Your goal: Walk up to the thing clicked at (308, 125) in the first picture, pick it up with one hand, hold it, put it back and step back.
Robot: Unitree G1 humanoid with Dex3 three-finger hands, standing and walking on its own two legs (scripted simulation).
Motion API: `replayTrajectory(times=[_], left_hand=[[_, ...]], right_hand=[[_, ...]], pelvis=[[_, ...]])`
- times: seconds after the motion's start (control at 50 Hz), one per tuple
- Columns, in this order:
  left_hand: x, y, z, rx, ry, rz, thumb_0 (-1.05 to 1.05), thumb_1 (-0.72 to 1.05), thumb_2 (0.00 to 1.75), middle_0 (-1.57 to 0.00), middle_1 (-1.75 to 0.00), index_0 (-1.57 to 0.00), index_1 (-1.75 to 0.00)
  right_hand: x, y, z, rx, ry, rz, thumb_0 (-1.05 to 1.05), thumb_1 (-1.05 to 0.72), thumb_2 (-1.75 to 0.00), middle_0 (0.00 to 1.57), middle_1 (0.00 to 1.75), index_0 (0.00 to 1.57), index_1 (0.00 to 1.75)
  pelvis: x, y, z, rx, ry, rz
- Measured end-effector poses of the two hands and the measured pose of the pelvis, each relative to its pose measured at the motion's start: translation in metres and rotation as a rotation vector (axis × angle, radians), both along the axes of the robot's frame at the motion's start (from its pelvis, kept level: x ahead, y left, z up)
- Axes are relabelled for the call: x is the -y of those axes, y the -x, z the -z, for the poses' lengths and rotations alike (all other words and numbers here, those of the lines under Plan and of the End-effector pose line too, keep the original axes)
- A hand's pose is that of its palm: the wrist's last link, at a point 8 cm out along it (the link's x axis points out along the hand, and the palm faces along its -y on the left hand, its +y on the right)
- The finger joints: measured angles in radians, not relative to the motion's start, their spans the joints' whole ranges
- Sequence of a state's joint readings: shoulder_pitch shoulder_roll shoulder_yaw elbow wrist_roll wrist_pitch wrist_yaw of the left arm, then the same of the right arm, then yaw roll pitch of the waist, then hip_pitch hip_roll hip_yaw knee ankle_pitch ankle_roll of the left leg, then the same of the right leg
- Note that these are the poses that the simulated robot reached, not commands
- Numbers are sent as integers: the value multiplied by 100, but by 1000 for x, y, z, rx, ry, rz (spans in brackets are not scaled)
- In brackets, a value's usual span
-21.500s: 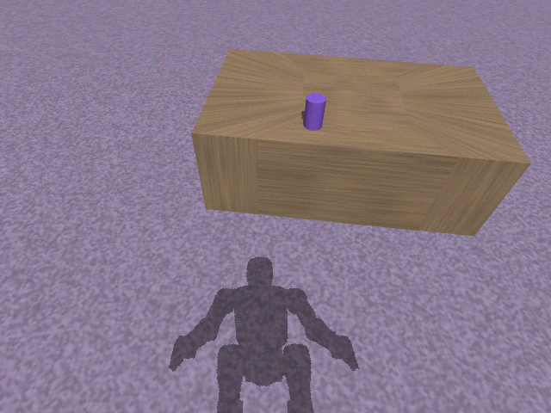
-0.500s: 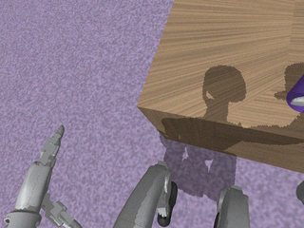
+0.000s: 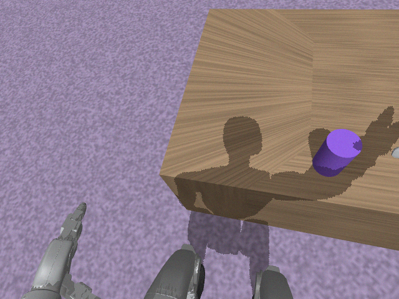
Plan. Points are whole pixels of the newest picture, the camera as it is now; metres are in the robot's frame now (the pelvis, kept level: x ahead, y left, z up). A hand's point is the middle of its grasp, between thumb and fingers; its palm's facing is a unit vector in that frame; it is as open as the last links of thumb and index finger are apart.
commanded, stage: home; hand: right
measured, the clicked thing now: (334, 154) +0.50 -0.23 -0.16
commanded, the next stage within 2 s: none
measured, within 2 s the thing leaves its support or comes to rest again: neither
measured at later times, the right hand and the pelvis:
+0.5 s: hand out of the picture +0.36 -0.29 +0.02, palm faces +0.26 +0.90 -0.34, open 17.1 cm; pelvis +0.04 +0.00 +0.06, yaw -1 degrees
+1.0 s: hand (334, 298) +0.18 -0.17 -0.01, palm faces +0.16 +0.95 -0.25, open 17.3 cm; pelvis +0.03 +0.02 +0.06, yaw -3 degrees
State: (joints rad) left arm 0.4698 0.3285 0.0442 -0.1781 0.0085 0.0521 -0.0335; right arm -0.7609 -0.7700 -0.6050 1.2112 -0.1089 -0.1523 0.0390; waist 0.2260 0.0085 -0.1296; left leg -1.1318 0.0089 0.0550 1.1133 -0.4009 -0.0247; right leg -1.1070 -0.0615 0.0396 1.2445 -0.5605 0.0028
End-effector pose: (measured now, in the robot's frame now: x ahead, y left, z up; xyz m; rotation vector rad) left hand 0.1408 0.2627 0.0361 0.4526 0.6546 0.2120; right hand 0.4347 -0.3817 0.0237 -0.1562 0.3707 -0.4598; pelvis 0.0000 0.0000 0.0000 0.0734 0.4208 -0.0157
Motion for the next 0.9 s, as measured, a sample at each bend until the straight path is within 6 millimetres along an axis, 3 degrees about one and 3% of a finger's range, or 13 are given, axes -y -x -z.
replayTrajectory(times=[0.12, 0.22, 0.28, 0.32, 0.4, 0.5, 0.64, 0.76, 0.9], left_hand=[[-6, -8, 2, -64, 20, -38, -1, -25, 26, -9, -10, -9, -11], [36, -40, 11, -23, 163, 61, -1, 3, 41, -11, -15, -12, -16], [65, -50, 11, 3, 288, 105, 0, 17, 48, -13, -17, -13, -18], [73, -51, 11, 4, 342, 102, 0, 25, 53, -14, -19, -14, -19], [61, -48, 15, -53, 330, 50, 0, 41, 61, -16, -21, -17, -22], [37, -52, 12, -85, 235, 13, 1, 63, 74, -18, -25, -18, -25], [46, -66, 3, -35, 264, 27, 1, 81, 84, -19, -28, -20, -28], [38, -57, 32, -115, 283, -33, 1, 85, 87, -19, -29, -20, -29], [22, -39, 54, -169, 258, -79, 1, 84, 86, -19, -28, -20, -29]], right_hand=[[22, 6, -50, 18, 44, 97, -1, 51, -7, 6, 7, 6, 6], [21, 15, -70, -20, 81, 81, -1, 50, -8, 6, 7, 6, 6], [15, 33, -65, -86, 109, 42, -1, 48, -9, 6, 7, 6, 6], [9, 49, -59, -136, 125, 22, -1, 47, -10, 7, 7, 6, 6], [-11, 79, -42, -211, 112, -27, -1, 46, -10, 7, 7, 7, 7], [-51, 108, -20, -215, 48, -90, -1, 47, -9, 7, 7, 7, 6], [-107, 154, -8, -219, -45, -160, -1, 48, -9, 7, 7, 7, 6], [-133, 207, -9, -271, -65, -158, -1, 50, -8, 7, 6, 7, 6], [-164, 265, 5, -392, -101, -174, -1, 51, -7, 6, 6, 6, 6]], pelvis=[[0, -10, -21, 52, 3, 4], [0, -17, -33, 78, 7, 7], [2, -23, -40, 95, 14, 9], [4, -29, -44, 112, 21, 9], [6, -37, -52, 147, 33, 11], [4, -43, -59, 190, 41, 10], [-4, -48, -67, 244, 49, 15], [-8, -47, -69, 281, 50, 20], [-13, -38, -65, 300, 59, 26]])
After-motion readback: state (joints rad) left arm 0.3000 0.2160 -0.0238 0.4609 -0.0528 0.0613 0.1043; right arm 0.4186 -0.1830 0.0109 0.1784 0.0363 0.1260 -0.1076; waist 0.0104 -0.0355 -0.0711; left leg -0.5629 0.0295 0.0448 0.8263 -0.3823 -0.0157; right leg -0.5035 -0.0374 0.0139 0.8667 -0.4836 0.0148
